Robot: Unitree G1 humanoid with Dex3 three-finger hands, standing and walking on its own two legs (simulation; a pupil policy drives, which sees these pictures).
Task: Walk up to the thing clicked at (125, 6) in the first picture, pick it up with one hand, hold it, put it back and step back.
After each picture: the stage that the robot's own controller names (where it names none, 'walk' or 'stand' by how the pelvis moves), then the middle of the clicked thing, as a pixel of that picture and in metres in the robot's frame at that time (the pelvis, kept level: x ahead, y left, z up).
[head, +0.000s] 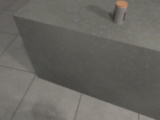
stand; (119, 12) +0.82 -0.19 +0.00
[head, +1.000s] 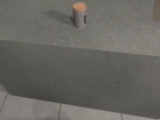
walk; (79, 15) +0.73 +0.06 +0.02
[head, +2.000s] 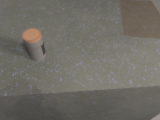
stand; (35, 45) +0.47 +0.21 +0.04
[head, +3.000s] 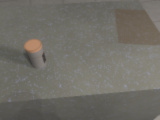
stand; (36, 54) +0.48 +0.21 +0.00
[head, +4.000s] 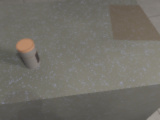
stand; (29, 54) +0.47 +0.23 +0.01
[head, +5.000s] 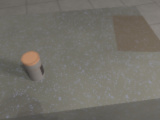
stand; (33, 66) +0.43 +0.22 +0.00
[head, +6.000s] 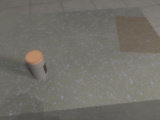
stand; (37, 65) +0.44 +0.21 +0.00
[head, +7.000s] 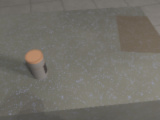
stand; (37, 65) +0.44 +0.21 +0.00
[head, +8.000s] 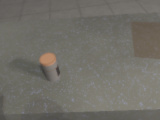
rise first; (50, 67) +0.44 +0.19 +0.00
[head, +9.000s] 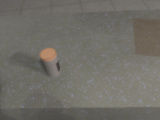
go down; (50, 62) +0.45 +0.19 +0.00
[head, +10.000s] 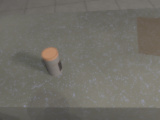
go down; (52, 62) +0.45 +0.19 +0.00
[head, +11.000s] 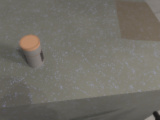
go down; (33, 52) +0.47 +0.17 +0.02
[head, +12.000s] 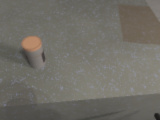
approach; (34, 53) +0.47 +0.18 +0.03
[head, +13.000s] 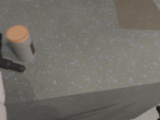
close in; (22, 44) +0.46 +0.19 +0.06
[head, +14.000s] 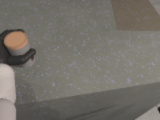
lift; (21, 50) +0.45 +0.19 +0.06
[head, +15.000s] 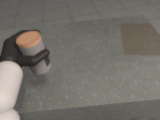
lift; (35, 53) +0.35 +0.16 +0.21
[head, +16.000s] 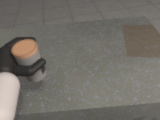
hold; (30, 61) +0.33 +0.17 +0.19
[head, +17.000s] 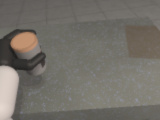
hold; (30, 55) +0.33 +0.17 +0.21
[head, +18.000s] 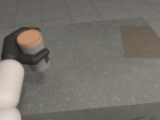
crouch; (35, 51) +0.36 +0.16 +0.20
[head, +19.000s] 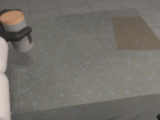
crouch; (18, 32) +0.45 +0.20 +0.20
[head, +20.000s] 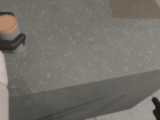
lower; (11, 35) +0.49 +0.19 +0.08
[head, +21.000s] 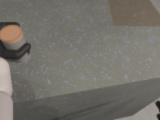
lower; (16, 45) +0.46 +0.19 +0.07
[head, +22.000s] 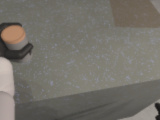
lower; (18, 45) +0.46 +0.19 +0.06
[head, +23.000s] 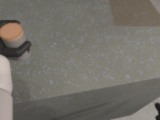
lower; (16, 43) +0.47 +0.19 +0.07
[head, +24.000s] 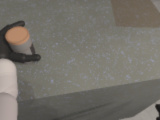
open; (22, 46) +0.46 +0.18 +0.07
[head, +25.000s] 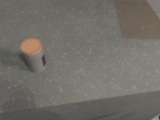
sink last; (34, 56) +0.44 +0.17 +0.05
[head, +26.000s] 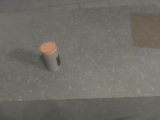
stand; (51, 57) +0.47 +0.18 +0.04
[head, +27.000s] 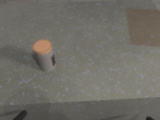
stand; (45, 56) +0.45 +0.17 +0.04
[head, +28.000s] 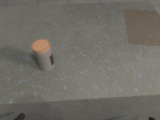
stand; (43, 55) +0.46 +0.17 +0.05
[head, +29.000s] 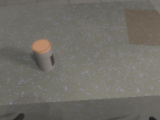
stand; (44, 56) +0.45 +0.17 +0.05
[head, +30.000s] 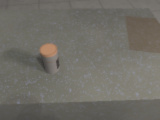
stand; (50, 59) +0.46 +0.16 +0.02
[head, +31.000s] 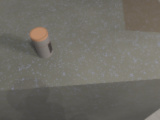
walk; (42, 43) +0.50 +0.18 +0.02
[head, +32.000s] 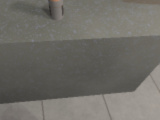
walk; (56, 6) +0.71 +0.14 +0.02
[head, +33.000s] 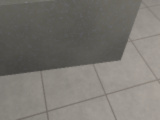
walk; out of the picture +1.05 +0.27 +0.03
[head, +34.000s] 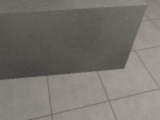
stand; out of the picture +1.10 +0.21 +0.01
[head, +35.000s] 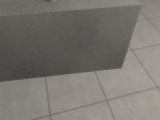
stand; out of the picture +1.10 +0.23 +0.00
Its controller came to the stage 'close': yes
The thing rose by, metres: 0.22
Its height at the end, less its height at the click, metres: +0.00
